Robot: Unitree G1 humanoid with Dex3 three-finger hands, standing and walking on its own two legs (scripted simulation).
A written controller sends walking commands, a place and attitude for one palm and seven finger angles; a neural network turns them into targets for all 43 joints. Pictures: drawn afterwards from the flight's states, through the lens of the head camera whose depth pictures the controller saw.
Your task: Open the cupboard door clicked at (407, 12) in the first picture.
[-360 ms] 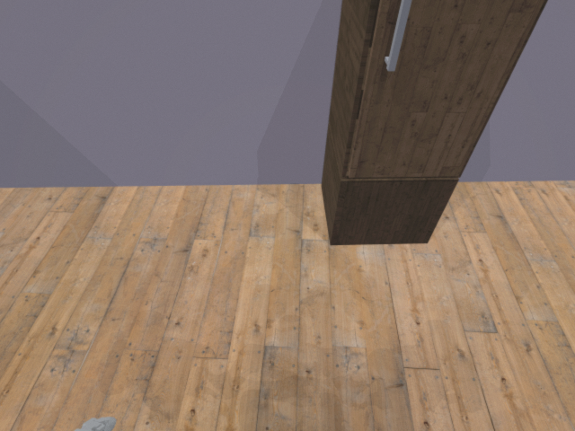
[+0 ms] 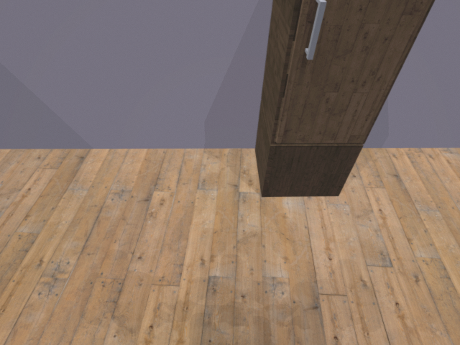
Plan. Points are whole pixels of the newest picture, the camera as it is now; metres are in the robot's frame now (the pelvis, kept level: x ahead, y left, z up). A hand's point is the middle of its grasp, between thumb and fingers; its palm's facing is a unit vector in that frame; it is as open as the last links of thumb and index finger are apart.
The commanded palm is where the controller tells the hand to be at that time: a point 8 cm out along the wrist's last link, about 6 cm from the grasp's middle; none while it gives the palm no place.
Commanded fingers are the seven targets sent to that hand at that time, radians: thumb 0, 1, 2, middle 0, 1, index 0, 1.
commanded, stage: stand and wait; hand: left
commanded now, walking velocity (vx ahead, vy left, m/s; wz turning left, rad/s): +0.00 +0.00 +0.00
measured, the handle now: (314, 29) +1.00 -0.21 +0.16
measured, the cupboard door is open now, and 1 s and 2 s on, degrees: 0 0 0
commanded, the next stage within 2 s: look at it before walking up in 0.46 s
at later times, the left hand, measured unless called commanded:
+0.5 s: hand out of the picture +0.07 +0.24 -0.15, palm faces -0.04 -0.94 -0.34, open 7.4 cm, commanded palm none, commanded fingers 0.00 0.90 0.90 -0.20 -0.30 -0.20 -0.30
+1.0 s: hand out of the picture +0.08 +0.24 -0.15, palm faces -0.04 -0.94 -0.33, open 7.4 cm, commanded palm none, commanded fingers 0.00 0.90 0.90 -0.20 -0.30 -0.20 -0.30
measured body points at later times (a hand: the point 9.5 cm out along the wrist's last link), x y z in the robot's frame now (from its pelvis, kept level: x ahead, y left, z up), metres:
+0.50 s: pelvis -0.01 -0.01 +0.00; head -0.01 -0.01 +0.45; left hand +0.07 +0.29 -0.13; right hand +0.06 -0.30 -0.13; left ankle +0.01 +0.11 -0.74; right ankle +0.01 -0.14 -0.74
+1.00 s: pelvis +0.01 -0.01 +0.00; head +0.01 -0.01 +0.45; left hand +0.09 +0.29 -0.13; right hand +0.09 -0.31 -0.13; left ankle +0.01 +0.11 -0.74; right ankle +0.01 -0.14 -0.74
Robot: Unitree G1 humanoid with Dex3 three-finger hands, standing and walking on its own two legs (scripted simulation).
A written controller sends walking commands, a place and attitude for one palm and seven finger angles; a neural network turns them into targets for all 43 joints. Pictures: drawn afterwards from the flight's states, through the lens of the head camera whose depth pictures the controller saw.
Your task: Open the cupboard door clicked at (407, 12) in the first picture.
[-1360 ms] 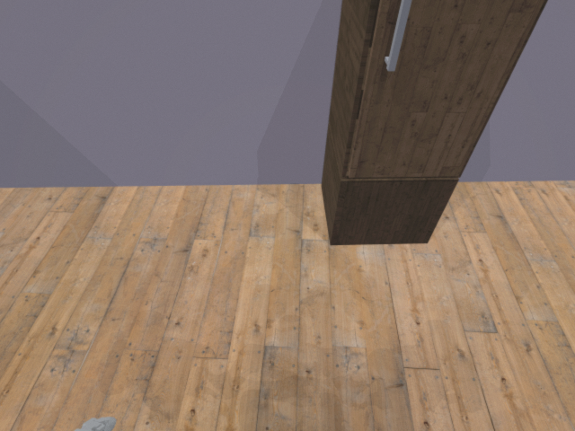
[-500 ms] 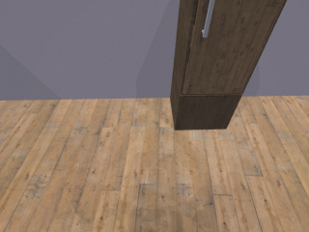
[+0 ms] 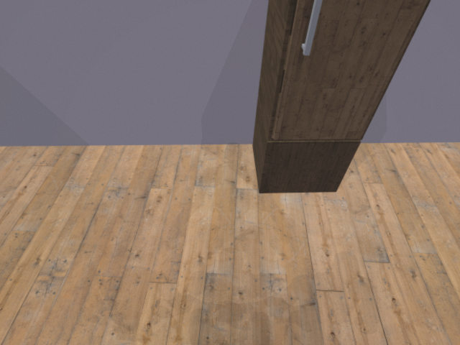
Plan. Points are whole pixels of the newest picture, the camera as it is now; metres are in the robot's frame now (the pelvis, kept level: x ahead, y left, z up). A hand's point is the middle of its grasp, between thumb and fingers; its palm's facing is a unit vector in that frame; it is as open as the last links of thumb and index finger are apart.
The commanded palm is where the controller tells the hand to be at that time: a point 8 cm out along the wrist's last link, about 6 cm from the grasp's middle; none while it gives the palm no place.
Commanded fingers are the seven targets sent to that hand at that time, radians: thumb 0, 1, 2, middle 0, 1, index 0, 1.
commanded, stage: look at it before walking up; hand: left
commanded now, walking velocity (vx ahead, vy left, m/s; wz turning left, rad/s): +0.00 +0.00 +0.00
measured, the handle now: (310, 24) +0.99 -0.20 +0.15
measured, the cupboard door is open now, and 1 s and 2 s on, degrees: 0 0 0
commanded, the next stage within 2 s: walk to a spot facing it in 0.08 s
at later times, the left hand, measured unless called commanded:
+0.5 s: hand out of the picture +0.06 +0.20 -0.18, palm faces -0.13 -0.95 -0.29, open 7.4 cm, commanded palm none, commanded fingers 0.00 0.90 0.90 -0.20 -0.30 -0.20 -0.30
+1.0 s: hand out of the picture +0.10 +0.16 -0.17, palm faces -0.31 -0.92 -0.25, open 7.4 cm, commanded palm none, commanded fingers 0.00 0.90 0.90 -0.20 -0.30 -0.20 -0.30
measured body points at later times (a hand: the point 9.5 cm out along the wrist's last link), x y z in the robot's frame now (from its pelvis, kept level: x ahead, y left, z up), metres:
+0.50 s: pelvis -0.01 -0.01 -0.02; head +0.02 -0.02 +0.43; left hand +0.07 +0.25 -0.16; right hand +0.05 -0.28 -0.16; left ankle +0.00 +0.12 -0.75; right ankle -0.01 -0.12 -0.73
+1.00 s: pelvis -0.02 -0.01 -0.01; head +0.01 -0.02 +0.44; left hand +0.11 +0.21 -0.15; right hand -0.01 -0.30 -0.14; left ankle +0.02 +0.14 -0.69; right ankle -0.02 -0.11 -0.75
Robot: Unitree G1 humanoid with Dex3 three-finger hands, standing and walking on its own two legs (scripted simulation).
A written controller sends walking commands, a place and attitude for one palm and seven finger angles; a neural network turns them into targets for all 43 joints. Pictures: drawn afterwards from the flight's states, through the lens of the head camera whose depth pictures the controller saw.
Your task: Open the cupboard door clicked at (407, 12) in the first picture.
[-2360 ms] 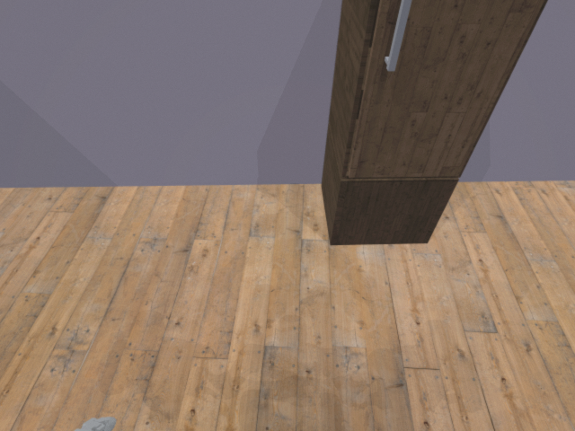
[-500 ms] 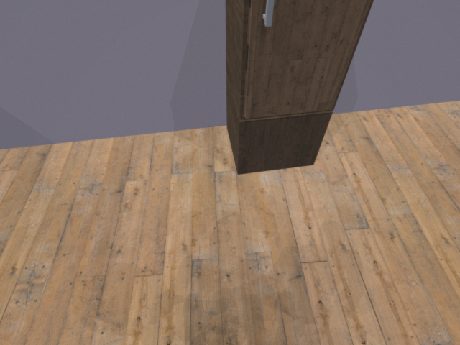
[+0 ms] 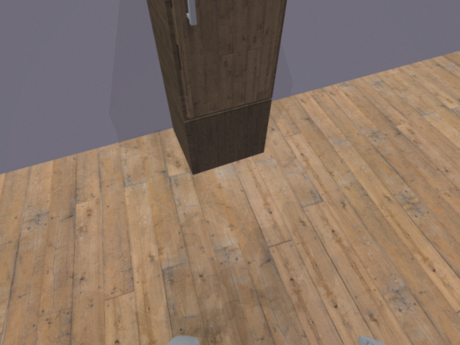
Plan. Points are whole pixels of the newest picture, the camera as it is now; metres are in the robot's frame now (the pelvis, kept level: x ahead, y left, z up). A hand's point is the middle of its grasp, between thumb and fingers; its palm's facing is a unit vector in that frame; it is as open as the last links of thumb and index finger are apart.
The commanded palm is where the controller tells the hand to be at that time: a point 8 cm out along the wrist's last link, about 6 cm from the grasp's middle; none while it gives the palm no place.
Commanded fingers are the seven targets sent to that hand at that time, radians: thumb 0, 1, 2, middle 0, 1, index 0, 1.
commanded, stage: walk to a spot facing it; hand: left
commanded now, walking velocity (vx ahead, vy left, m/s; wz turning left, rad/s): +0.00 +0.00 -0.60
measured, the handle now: out of the picture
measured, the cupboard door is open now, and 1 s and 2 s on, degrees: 0 0 0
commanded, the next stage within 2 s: none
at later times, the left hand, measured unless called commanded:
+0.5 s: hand out of the picture +0.10 +0.25 -0.17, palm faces -0.30 -0.94 -0.19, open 7.4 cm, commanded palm none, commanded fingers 0.00 0.90 0.90 -0.20 -0.30 -0.20 -0.30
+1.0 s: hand out of the picture +0.14 +0.14 -0.17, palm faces -0.55 -0.81 -0.20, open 7.4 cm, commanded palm none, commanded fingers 0.00 0.90 0.90 -0.20 -0.30 -0.20 -0.30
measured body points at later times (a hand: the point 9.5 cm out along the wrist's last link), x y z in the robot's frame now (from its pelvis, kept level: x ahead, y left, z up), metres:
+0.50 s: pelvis -0.03 +0.07 +0.00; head +0.00 +0.10 +0.45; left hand +0.12 +0.30 -0.16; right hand -0.09 -0.17 -0.13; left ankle -0.02 +0.14 -0.74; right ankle -0.11 -0.08 -0.66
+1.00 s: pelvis +0.03 -0.01 +0.00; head +0.03 -0.01 +0.45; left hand +0.17 +0.18 -0.15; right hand -0.07 -0.26 -0.14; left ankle +0.18 +0.06 -0.68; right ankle -0.11 -0.06 -0.74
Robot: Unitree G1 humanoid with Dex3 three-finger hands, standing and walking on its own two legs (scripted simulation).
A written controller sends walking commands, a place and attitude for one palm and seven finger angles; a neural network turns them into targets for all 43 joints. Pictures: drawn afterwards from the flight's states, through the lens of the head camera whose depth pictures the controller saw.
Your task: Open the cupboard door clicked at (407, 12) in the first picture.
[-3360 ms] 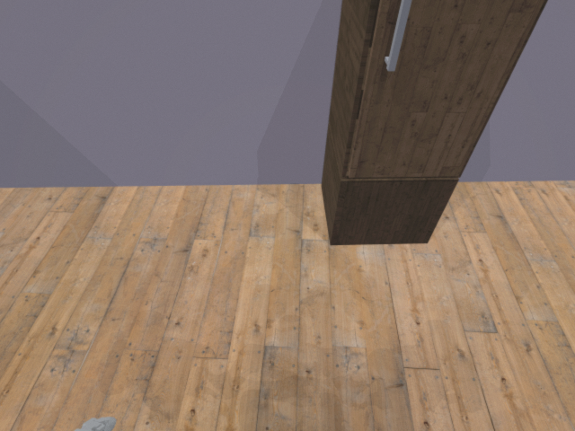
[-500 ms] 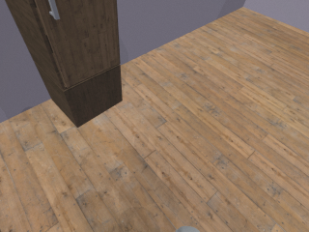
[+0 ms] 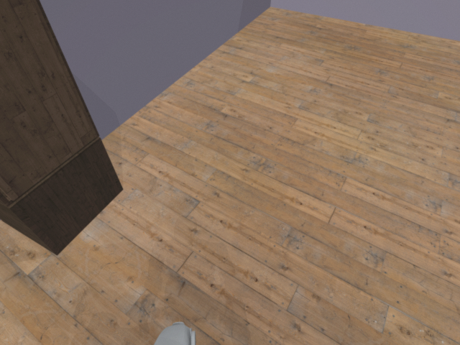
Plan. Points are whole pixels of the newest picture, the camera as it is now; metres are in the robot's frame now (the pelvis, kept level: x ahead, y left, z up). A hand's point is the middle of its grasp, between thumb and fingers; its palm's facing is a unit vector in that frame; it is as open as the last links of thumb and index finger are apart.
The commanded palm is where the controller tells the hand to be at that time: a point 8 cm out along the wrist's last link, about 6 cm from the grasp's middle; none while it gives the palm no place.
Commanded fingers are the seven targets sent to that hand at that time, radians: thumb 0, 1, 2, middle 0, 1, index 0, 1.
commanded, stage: walk to a spot facing it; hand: left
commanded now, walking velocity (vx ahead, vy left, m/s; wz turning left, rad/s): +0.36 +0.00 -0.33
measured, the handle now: out of the picture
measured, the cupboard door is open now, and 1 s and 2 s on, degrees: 0 0 0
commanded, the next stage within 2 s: turn to face it in 1.08 s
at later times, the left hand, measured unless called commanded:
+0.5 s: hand (123, 272) +0.30 +0.27 -0.17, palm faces -0.15 -0.97 -0.17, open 7.4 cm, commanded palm none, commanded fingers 0.00 0.90 0.90 -0.20 -0.30 -0.20 -0.30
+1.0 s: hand (207, 194) +0.55 +0.10 -0.19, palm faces -0.45 -0.88 -0.15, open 7.3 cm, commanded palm none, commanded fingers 0.00 0.90 0.90 -0.20 -0.30 -0.20 -0.30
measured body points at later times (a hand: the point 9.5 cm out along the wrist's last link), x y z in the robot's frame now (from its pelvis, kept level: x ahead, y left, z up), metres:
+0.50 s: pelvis +0.20 +0.09 +0.00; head +0.19 +0.12 +0.45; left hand +0.31 +0.32 -0.15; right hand +0.13 -0.15 -0.13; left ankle +0.19 +0.13 -0.74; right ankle +0.21 -0.08 -0.62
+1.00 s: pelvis +0.38 +0.00 -0.02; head +0.41 +0.00 +0.43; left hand +0.58 +0.15 -0.17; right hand +0.23 -0.18 -0.17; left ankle +0.33 +0.15 -0.62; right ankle +0.38 -0.08 -0.74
